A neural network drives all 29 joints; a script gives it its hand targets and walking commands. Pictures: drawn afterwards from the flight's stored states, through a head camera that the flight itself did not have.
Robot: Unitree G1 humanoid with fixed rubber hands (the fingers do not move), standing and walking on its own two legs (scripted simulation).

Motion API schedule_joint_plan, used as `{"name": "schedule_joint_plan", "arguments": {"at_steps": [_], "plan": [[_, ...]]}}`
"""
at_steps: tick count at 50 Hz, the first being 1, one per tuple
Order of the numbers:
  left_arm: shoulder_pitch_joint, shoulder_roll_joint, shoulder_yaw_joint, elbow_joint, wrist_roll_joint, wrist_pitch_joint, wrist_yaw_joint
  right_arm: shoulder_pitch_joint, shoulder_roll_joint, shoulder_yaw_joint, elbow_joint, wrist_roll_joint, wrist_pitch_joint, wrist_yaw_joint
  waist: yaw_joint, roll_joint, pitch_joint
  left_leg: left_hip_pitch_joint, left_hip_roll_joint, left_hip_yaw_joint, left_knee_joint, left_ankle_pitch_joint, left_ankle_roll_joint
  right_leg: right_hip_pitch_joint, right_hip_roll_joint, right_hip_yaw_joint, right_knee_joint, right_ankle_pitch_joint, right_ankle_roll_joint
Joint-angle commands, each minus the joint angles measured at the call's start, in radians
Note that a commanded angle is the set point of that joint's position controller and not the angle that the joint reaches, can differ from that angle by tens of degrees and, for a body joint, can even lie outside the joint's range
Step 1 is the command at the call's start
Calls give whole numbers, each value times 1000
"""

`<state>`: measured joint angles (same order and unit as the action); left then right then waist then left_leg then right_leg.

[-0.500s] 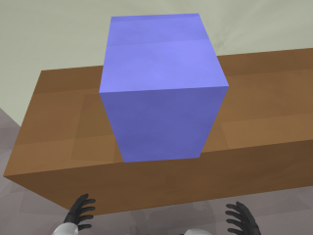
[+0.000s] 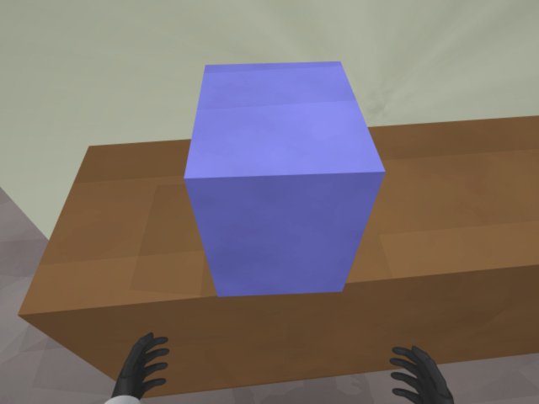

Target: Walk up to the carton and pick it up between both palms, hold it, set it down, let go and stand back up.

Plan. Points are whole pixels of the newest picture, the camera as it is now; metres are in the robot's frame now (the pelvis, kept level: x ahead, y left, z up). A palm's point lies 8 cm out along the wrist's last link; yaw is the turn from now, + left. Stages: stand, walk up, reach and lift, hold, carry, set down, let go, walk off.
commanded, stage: reach and lift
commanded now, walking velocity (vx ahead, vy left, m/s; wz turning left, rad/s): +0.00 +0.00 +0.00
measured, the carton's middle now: (276, 183) +0.44 +0.02 +0.07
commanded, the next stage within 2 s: none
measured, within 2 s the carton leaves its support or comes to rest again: neither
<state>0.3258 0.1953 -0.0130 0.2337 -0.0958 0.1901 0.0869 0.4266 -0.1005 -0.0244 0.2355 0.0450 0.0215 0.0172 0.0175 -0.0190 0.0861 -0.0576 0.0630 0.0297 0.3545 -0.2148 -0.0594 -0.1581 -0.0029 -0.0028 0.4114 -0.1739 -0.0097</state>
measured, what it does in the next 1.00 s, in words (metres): stands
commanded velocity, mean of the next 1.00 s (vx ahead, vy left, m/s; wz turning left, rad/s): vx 0.00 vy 0.00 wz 0.00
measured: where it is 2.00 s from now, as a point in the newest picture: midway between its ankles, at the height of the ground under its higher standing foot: outside the picture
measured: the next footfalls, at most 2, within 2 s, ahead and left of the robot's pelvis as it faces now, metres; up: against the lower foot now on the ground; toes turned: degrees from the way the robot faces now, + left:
none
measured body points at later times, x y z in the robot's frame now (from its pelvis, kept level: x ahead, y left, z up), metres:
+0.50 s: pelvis +0.03 +0.02 +0.00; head +0.02 +0.03 +0.45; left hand +0.19 +0.23 -0.01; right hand +0.19 -0.19 -0.01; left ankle -0.01 +0.16 -0.74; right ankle +0.04 -0.11 -0.74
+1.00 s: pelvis +0.01 +0.02 +0.00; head +0.00 +0.02 +0.45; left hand +0.25 +0.22 +0.05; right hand +0.25 -0.20 +0.05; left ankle -0.01 +0.16 -0.74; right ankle +0.04 -0.11 -0.74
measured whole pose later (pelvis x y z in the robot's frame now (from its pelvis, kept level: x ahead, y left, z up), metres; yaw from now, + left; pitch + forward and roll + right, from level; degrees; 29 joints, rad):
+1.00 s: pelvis +0.01 +0.02 +0.00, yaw -1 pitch -5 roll +0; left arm 0.22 0.15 -0.02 -0.14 -0.18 0.29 0.16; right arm 0.22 -0.21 -0.05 0.02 0.28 0.08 -0.01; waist 0.02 -0.01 0.06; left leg -0.01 0.05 0.05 0.31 -0.21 -0.03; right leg -0.10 -0.01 0.03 0.33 -0.15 0.02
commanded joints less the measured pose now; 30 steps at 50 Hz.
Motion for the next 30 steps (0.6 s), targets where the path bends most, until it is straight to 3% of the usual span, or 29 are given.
{"name": "schedule_joint_plan", "arguments": {"at_steps": [1,9,12,15,19,26,30], "plan": [[-68,119,43,-263,-10,-90,14,-37,-86,-33,-232,17,-81,-13,3,14,-84,-124,-81,83,-107,3,50,104,12,2,-119,10,1],[24,89,28,-374,-19,-139,20,6,-97,-28,-276,49,-135,-22,16,23,-125,-51,-84,67,-89,198,22,139,27,5,-128,162,-9],[43,81,26,-380,-16,-157,24,5,-108,-34,-285,56,-152,-17,18,18,-116,-37,-84,65,-89,196,19,133,27,3,-136,146,-15],[39,65,9,-420,-12,-183,33,0,-115,-40,-292,72,-172,-13,22,47,-113,-42,-86,57,-78,245,4,136,34,8,-123,175,-22],[71,46,-15,-453,-29,-215,38,-1,-144,-57,-313,83,-201,-8,17,35,-131,-36,-78,48,-69,318,-12,151,51,-1,-122,225,-32],[36,23,-39,-479,-24,-267,55,-54,-179,-62,-310,136,-237,8,16,64,-142,-38,-77,27,-53,373,-24,160,63,1,-113,253,-45],[20,7,-38,-477,-20,-265,54,-101,-195,-55,-331,162,-236,12,12,38,-131,-48,-77,23,-62,347,-23,172,65,10,-113,241,-42]]}}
